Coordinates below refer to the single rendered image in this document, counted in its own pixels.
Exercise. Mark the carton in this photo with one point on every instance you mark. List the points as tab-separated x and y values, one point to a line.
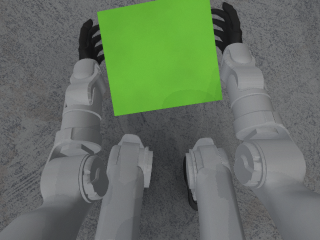
160	54

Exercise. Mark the left robot forearm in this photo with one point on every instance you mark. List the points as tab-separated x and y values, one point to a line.
82	113

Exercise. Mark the robot right upper arm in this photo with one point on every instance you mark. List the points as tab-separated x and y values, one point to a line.
274	169

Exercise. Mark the left robot shin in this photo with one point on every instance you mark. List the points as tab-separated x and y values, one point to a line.
115	151

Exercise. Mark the right robot foot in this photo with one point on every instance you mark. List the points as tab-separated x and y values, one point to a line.
192	202

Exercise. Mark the robot left upper arm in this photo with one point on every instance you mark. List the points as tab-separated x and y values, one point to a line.
70	186

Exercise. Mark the right robot hand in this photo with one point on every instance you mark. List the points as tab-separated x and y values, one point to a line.
232	32

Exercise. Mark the right robot forearm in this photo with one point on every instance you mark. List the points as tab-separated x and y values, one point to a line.
249	98

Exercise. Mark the left robot hand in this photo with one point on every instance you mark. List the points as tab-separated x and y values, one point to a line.
87	49

